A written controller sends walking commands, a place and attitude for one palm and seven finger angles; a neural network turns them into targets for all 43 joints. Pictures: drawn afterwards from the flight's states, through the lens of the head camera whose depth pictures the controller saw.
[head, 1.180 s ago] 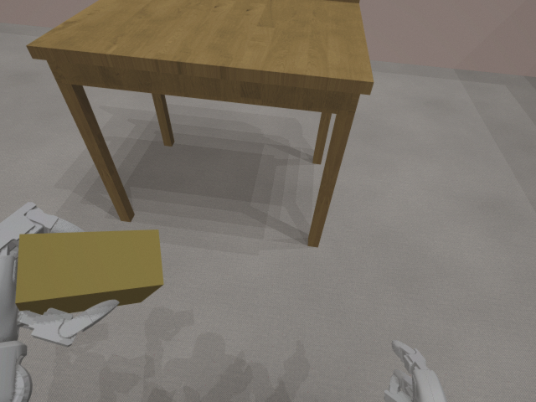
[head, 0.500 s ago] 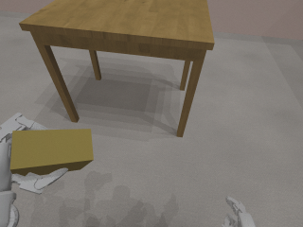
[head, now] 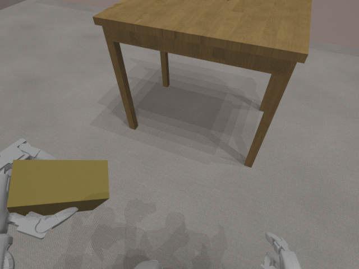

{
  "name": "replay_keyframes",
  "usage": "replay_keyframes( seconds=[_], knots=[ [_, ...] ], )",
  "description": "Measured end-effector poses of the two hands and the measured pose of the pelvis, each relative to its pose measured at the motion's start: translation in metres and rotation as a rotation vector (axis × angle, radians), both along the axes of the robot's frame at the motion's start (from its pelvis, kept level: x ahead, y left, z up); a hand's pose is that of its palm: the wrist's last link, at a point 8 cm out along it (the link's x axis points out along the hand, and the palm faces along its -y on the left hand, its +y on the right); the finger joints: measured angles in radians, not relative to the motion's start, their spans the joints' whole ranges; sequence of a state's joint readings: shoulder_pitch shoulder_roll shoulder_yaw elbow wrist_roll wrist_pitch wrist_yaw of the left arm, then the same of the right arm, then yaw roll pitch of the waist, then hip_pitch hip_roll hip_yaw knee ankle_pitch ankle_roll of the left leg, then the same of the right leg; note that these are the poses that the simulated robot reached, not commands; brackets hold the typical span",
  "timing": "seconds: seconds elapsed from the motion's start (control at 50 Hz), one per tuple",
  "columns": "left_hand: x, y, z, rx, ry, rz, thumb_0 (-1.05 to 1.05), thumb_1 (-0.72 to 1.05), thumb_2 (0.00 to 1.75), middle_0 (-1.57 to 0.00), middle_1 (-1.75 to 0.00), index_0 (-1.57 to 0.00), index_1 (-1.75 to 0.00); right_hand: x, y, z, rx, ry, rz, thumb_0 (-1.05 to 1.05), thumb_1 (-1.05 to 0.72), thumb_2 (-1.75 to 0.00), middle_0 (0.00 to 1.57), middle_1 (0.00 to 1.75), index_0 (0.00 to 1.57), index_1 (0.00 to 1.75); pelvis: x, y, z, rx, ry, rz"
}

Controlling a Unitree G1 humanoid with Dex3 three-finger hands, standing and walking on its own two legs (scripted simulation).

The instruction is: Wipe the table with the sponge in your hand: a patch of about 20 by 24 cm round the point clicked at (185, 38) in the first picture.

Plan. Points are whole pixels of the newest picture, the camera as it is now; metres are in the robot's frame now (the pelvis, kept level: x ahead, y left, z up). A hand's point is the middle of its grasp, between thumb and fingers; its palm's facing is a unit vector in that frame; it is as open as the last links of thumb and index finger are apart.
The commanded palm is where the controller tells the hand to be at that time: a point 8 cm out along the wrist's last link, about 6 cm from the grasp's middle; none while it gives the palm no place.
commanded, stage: walk to a spot facing it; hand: left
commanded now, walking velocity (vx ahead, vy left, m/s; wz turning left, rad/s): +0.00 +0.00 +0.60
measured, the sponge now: (74, 188) +0.22 +0.19 +0.15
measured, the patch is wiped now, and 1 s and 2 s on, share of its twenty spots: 0.00 0.00 0.00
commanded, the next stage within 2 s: none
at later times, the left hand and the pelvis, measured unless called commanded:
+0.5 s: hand out of the picture +0.07 +0.30 +0.19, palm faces +0.65 -0.65 -0.39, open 10.1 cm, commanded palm +0.02 +0.32 +0.18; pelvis -0.04 +0.01 +0.00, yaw +18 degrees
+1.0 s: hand out of the picture +0.06 +0.30 +0.19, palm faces +0.79 -0.42 -0.44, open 10.1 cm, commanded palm +0.01 +0.31 +0.18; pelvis +0.02 -0.01 +0.01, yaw +33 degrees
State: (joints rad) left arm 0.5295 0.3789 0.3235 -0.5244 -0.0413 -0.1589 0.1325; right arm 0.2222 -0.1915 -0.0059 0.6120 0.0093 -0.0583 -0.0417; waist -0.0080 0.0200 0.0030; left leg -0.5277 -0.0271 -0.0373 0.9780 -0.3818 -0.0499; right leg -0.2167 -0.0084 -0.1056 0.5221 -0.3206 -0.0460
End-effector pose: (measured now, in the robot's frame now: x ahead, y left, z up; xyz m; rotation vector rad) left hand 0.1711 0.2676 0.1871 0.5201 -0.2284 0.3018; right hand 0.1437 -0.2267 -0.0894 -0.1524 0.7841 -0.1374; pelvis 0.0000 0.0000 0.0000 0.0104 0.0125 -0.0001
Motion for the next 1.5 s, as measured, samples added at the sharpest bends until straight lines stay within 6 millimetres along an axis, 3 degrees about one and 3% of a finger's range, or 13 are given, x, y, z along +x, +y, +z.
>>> replay_keyframes(
  seconds=[0.16,0.32,0.44,0.56,0.7,0.8,0.9,1.0,1.14,1.2,1.26,1.38,1.5],
  knots=[
    [-0.053,0.035,-0.010,-0.038,-0.017,0.202,-0.01,-0.49,0.97,-0.74,-1.32,-0.75,-1.33,0.016,-0.002,0.015,-0.124,-0.017,0.115,0.01,-0.90,-0.89,0.20,0.30,0.20,0.30,-0.014,0.005,0.002,0.031,-0.002,0.129],
    [-0.100,0.060,-0.008,-0.020,-0.136,0.229,-0.01,-0.49,0.97,-0.74,-1.32,-0.75,-1.33,0.029,0.049,0.022,-0.114,-0.101,0.227,0.01,-0.91,-0.89,0.20,0.30,0.20,0.30,-0.041,0.021,-0.012,0.025,-0.030,0.217],
    [-0.134,0.061,0.015,0.026,-0.164,0.278,-0.01,-0.49,0.97,-0.74,-1.32,-0.75,-1.33,0.016,0.089,0.023,0.007,-0.073,0.325,0.01,-0.90,-0.89,0.20,0.30,0.20,0.30,-0.044,0.014,0.001,-0.031,-0.044,0.289],
    [-0.156,0.051,0.012,0.014,-0.114,0.402,-0.01,-0.49,0.97,-0.74,-1.32,-0.75,-1.33,0.016,0.094,0.007,0.055,-0.029,0.407,0.01,-0.90,-0.89,0.21,0.30,0.21,0.30,-0.035,-0.001,0.003,-0.034,-0.044,0.344],
    [-0.153,0.021,-0.010,-0.015,-0.058,0.505,-0.01,-0.49,0.97,-0.74,-1.32,-0.75,-1.33,0.050,0.066,-0.024,0.007,0.033,0.520,0.01,-0.90,-0.89,0.21,0.30,0.21,0.30,-0.024,-0.031,-0.011,0.007,-0.054,0.461],
    [-0.157,0.008,0.003,0.018,0.000,0.510,-0.01,-0.49,0.97,-0.74,-1.32,-0.75,-1.33,0.082,0.043,-0.009,-0.056,0.042,0.503,0.01,-0.90,-0.89,0.21,0.30,0.20,0.30,-0.010,-0.034,0.003,0.045,-0.040,0.492],
    [-0.161,0.021,0.021,0.087,-0.011,0.565,-0.01,-0.49,0.97,-0.74,-1.32,-0.75,-1.33,0.113,0.041,0.010,-0.102,0.007,0.511,0.01,-0.90,-0.89,0.20,0.30,0.20,0.30,0.006,-0.029,0.011,0.058,-0.020,0.542],
    [-0.163,0.044,0.014,0.040,-0.068,0.653,-0.01,-0.49,0.97,-0.74,-1.32,-0.75,-1.33,0.141,0.066,0.018,-0.127,-0.025,0.549,0.01,-0.91,-0.89,0.20,0.30,0.20,0.30,0.022,-0.013,0.008,0.047,-0.009,0.567],
    [-0.139,0.079,-0.016,-0.018,-0.178,0.652,-0.01,-0.49,0.97,-0.74,-1.32,-0.76,-1.33,0.169,0.132,0.014,-0.097,-0.105,0.589,0.01,-0.91,-0.89,0.20,0.30,0.20,0.30,0.041,0.016,-0.016,0.043,-0.043,0.576],
    [-0.121,0.087,-0.011,0.001,-0.163,0.618,-0.01,-0.49,0.98,-0.74,-1.32,-0.76,-1.33,0.168,0.162,0.015,-0.020,-0.090,0.626,0.01,-0.91,-0.89,0.20,0.30,0.20,0.30,0.051,0.018,-0.012,0.025,-0.050,0.603],
    [-0.110,0.084,0.008,0.052,-0.160,0.591,-0.01,-0.49,0.98,-0.74,-1.32,-0.76,-1.33,0.167,0.183,0.015,0.047,-0.063,0.656,0.01,-0.90,-0.89,0.20,0.30,0.20,0.30,0.065,0.020,-0.004,0.004,-0.040,0.609],
    [-0.094,0.072,0.037,0.152,-0.122,0.617,-0.01,-0.49,0.98,-0.74,-1.32,-0.76,-1.33,0.184,0.195,0.000,0.100,0.024,0.696,0.01,-0.90,-0.89,0.21,0.30,0.21,0.30,0.106,0.026,0.004,-0.021,-0.023,0.621],
    [-0.060,0.079,0.004,0.120,-0.043,0.758,-0.01,-0.49,0.98,-0.74,-1.32,-0.76,-1.33,0.242,0.178,-0.040,0.059,0.077,0.712,0.01,-0.90,-0.89,0.21,0.30,0.21,0.30,0.155,0.022,-0.018,0.002,-0.033,0.670]
  ],
)
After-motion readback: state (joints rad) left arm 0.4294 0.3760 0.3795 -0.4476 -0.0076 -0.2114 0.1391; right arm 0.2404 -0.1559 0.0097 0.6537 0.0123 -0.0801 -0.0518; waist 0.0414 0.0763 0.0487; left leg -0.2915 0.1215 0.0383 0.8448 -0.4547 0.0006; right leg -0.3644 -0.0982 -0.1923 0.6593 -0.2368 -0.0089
